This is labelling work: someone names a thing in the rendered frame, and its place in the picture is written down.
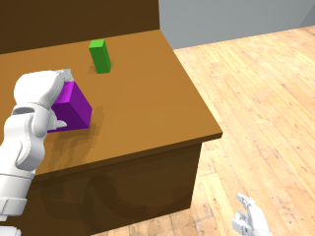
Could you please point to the left robot forearm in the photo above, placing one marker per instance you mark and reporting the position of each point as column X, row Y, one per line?
column 21, row 153

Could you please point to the robot left hand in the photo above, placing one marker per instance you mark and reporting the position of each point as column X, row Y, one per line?
column 43, row 88

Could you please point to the table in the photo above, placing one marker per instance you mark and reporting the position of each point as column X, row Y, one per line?
column 139, row 157

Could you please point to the sponge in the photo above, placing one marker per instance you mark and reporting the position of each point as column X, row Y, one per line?
column 72, row 108

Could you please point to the robot left upper arm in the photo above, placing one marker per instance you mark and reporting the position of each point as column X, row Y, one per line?
column 9, row 231

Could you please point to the robot right hand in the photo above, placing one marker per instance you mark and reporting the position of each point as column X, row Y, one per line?
column 245, row 223

